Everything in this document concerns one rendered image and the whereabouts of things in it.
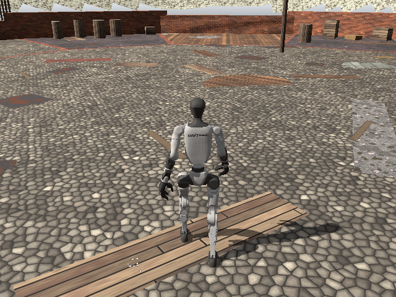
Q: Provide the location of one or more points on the robot left forearm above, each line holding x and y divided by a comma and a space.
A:
168, 169

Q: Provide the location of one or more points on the humanoid robot torso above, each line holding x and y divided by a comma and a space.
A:
198, 144

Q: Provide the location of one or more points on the robot right upper arm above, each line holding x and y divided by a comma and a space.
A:
219, 138

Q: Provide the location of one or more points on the robot left upper arm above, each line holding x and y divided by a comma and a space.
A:
175, 141

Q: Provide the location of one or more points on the robot right forearm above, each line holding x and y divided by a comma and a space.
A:
224, 160

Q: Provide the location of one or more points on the robot left shin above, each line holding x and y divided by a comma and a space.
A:
183, 216

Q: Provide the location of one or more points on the left robot hand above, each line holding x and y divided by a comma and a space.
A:
162, 186

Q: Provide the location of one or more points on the right robot hand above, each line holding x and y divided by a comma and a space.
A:
221, 167

